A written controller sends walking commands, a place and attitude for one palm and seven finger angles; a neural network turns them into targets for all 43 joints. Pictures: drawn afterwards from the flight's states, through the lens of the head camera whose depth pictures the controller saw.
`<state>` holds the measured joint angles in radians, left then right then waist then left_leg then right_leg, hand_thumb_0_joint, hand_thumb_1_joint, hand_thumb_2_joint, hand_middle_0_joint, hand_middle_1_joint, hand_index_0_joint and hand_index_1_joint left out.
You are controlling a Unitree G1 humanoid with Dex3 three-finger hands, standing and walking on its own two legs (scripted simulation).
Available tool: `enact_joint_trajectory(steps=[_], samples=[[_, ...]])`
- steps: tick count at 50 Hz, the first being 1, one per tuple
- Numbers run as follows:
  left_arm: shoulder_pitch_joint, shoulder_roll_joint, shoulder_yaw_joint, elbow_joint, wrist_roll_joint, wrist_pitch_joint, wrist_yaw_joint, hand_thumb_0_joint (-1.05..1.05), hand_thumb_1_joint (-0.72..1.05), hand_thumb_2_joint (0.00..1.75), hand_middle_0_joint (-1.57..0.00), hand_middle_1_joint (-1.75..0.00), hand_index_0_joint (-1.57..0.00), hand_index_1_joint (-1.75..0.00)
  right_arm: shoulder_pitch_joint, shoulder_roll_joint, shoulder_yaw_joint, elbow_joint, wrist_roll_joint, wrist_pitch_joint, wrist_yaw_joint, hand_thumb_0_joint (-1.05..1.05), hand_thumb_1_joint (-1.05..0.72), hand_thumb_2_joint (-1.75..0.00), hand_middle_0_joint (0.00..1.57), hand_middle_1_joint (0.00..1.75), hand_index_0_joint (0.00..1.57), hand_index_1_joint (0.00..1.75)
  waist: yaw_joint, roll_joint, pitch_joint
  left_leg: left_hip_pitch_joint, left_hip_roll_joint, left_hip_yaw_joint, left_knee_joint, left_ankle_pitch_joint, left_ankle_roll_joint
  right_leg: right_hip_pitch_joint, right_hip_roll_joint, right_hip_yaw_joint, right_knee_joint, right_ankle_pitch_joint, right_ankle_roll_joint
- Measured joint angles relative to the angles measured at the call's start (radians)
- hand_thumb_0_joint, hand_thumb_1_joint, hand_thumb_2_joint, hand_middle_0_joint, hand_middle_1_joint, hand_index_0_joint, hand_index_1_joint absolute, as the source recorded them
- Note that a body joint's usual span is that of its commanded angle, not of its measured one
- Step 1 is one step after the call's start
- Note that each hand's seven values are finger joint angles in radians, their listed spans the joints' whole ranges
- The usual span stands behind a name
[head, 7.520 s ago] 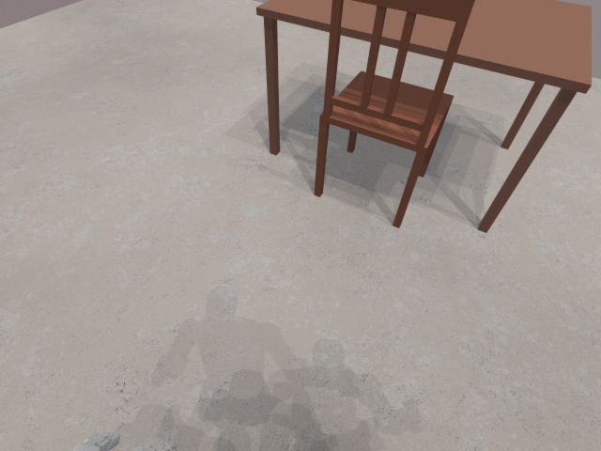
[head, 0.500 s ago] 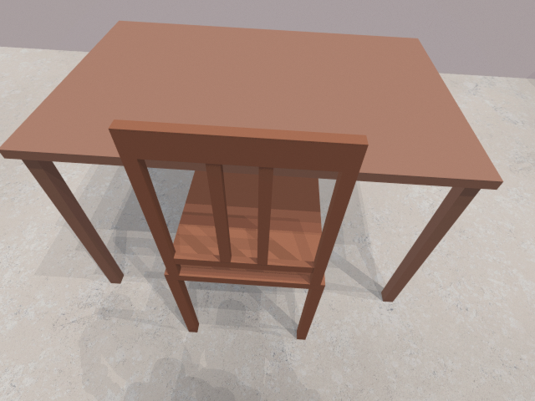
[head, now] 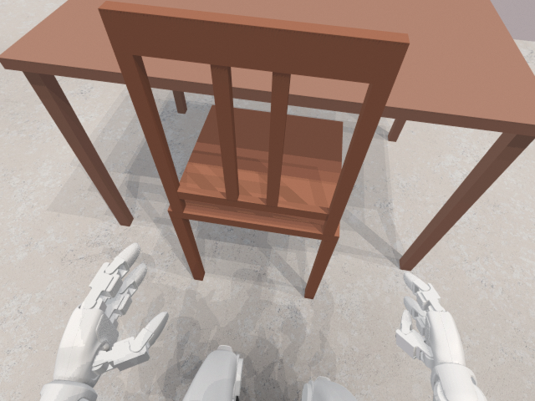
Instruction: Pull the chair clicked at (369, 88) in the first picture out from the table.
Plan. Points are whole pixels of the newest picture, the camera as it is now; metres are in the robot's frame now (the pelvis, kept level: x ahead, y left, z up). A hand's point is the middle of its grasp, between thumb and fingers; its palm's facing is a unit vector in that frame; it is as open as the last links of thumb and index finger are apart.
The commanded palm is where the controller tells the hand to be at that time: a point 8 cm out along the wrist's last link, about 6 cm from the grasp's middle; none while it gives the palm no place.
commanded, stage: raise the hand toward the chair's back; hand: left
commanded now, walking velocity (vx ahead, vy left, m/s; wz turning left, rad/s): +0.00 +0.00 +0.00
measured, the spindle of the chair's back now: (228, 143) +0.55 +0.14 +0.03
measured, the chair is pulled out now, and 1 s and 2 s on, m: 0.00 0.00 0.00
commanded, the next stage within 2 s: aim the fingers beside a spindle in 1.56 s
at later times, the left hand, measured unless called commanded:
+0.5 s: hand (145, 291) +0.24 +0.19 +0.05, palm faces -0.04 -1.00 -0.05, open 14.6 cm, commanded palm +0.22 +0.25 +0.06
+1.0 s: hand (117, 274) +0.25 +0.23 +0.07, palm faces -0.04 -1.00 -0.05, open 16.9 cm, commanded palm +0.24 +0.29 +0.07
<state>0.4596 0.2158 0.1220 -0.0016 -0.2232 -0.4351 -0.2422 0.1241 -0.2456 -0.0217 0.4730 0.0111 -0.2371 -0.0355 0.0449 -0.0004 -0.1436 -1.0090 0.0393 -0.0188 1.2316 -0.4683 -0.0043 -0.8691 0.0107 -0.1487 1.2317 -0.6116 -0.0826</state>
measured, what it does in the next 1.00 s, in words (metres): stands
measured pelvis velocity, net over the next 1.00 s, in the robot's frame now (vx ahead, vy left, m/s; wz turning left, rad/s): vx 0.02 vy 0.03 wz -0.01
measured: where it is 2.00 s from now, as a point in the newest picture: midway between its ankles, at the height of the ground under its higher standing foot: outside the picture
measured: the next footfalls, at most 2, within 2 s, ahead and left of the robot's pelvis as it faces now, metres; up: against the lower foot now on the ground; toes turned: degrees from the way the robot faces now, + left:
none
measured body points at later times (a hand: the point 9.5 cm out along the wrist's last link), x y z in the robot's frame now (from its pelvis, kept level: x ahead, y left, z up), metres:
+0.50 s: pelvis +0.02 +0.01 +0.02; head +0.09 +0.00 +0.47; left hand +0.24 +0.25 +0.06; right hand +0.17 -0.27 -0.07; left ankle +0.07 +0.12 -0.63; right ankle +0.00 -0.08 -0.63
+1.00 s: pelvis +0.02 +0.03 +0.03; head +0.08 +0.04 +0.48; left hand +0.25 +0.28 +0.07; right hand +0.20 -0.20 -0.05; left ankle +0.07 +0.12 -0.63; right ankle +0.00 -0.08 -0.63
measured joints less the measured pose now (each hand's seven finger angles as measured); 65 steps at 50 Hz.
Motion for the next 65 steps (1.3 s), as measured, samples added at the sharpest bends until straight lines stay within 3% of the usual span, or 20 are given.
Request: enact_joint_trajectory(steps=[5,11,17,25,40,49,65], samples=[[-0.080,0.022,0.015,0.001,-0.027,0.006,-0.064,0.01,0.35,0.67,-0.14,-0.21,-0.15,-0.22,0.023,0.048,0.058,0.085,0.003,-0.013,-0.023,0.01,-0.90,-0.90,0.20,0.30,0.21,0.30,-0.001,0.035,0.006,-0.022,0.006,-0.029,0.001,0.005,-0.009,-0.008,0.012,-0.027,-0.017,0.007,-0.007],[-0.135,0.019,0.054,0.060,-0.054,0.102,-0.095,0.01,0.21,0.61,-0.13,-0.19,-0.14,-0.20,0.071,0.078,0.059,0.152,0.009,0.008,-0.026,0.01,-0.90,-0.90,0.20,0.30,0.21,0.30,-0.044,0.049,0.006,0.009,0.010,-0.005,-0.055,0.018,-0.012,0.005,0.013,-0.001,-0.059,0.024,-0.001],[-0.089,0.002,0.081,0.067,-0.059,0.054,-0.066,0.01,0.07,0.55,-0.11,-0.17,-0.12,-0.17,0.113,0.042,0.010,0.173,0.010,0.008,-0.025,0.01,-0.90,-0.90,0.20,0.30,0.21,0.30,-0.066,0.041,0.005,0.059,0.007,0.027,-0.116,0.029,-0.004,0.039,0.009,0.029,-0.106,0.039,0.010],[-0.093,0.009,0.073,0.100,-0.059,-0.010,-0.076,0.00,-0.11,0.47,-0.09,-0.14,-0.10,-0.14,0.093,-0.019,-0.030,0.166,0.017,-0.011,-0.031,0.01,-0.90,-0.90,0.20,0.30,0.20,0.30,-0.066,0.028,0.014,0.061,0.001,0.031,-0.116,0.026,0.010,0.044,0.004,0.034,-0.114,0.041,0.020],[-0.145,0.032,0.063,0.102,-0.048,0.036,-0.067,0.00,-0.43,0.33,-0.06,-0.09,-0.07,-0.09,0.048,0.029,0.036,0.099,0.012,-0.001,-0.018,0.01,-0.90,-0.90,0.20,0.30,0.21,0.30,-0.054,0.031,0.020,0.103,-0.010,0.021,-0.140,0.037,0.030,0.105,-0.002,0.024,-0.167,0.066,0.040],[-0.174,0.048,0.083,0.114,-0.050,0.055,-0.075,-0.01,-0.49,0.31,-0.06,-0.08,-0.07,-0.08,0.078,0.026,0.058,0.105,0.008,0.007,-0.013,0.01,-0.90,-0.90,0.20,0.30,0.21,0.30,-0.053,0.038,0.024,0.114,-0.015,0.021,-0.149,0.040,0.041,0.123,-0.005,0.024,-0.188,0.075,0.052],[-0.191,0.064,0.106,0.139,-0.055,0.058,-0.079,-0.01,-0.50,0.30,-0.06,-0.08,-0.06,-0.08,0.121,-0.011,0.032,0.119,0.008,0.003,-0.005,0.01,-0.90,-0.90,0.20,0.30,0.21,0.30,-0.077,0.033,0.025,0.141,-0.016,0.034,-0.177,0.044,0.050,0.147,-0.006,0.037,-0.221,0.088,0.062]])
